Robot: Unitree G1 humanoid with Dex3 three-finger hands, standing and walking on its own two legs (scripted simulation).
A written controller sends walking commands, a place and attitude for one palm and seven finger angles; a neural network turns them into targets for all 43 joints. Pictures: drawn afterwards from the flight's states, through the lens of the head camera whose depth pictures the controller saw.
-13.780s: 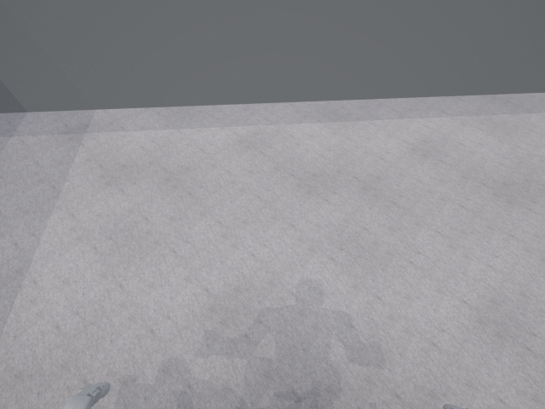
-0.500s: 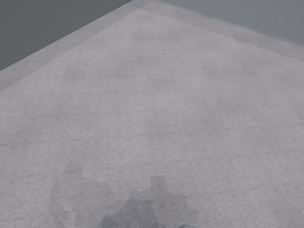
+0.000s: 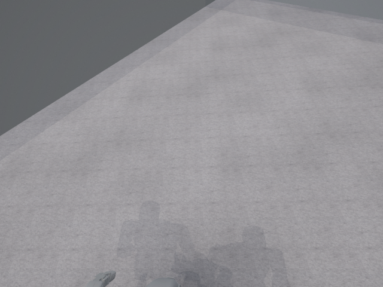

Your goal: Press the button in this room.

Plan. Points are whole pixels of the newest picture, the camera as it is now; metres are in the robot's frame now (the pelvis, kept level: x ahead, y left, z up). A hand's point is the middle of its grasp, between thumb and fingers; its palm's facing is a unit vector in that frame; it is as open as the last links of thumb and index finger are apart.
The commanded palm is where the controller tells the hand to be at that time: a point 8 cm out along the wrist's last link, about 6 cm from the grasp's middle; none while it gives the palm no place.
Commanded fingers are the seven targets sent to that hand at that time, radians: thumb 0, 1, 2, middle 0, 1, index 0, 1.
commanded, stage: turn or walk to find it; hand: left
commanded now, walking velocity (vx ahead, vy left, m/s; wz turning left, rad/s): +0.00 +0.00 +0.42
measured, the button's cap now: out of the picture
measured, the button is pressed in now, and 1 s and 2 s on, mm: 0 0 0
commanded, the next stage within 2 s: none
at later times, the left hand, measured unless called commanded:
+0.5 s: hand out of the picture -0.08 +0.24 -0.19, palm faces +0.29 -0.92 -0.25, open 7.4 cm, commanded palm none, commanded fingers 0.00 0.90 0.90 -0.20 -0.30 -0.20 -0.30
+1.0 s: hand out of the picture -0.03 +0.18 -0.14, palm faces +0.43 -0.86 -0.29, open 7.4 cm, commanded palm none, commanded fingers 0.00 0.90 0.90 -0.20 -0.30 -0.20 -0.30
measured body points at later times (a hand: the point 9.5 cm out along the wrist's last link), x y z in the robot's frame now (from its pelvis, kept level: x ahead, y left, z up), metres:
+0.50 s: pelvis -0.03 +0.03 -0.01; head -0.01 +0.06 +0.44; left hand -0.09 +0.29 -0.17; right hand +0.14 -0.18 -0.13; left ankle -0.06 +0.14 -0.74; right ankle -0.01 -0.10 -0.70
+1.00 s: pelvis -0.05 -0.04 +0.00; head -0.01 -0.08 +0.45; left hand -0.06 +0.22 -0.12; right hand +0.08 -0.26 -0.17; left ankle -0.11 +0.11 -0.66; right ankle +0.01 -0.11 -0.74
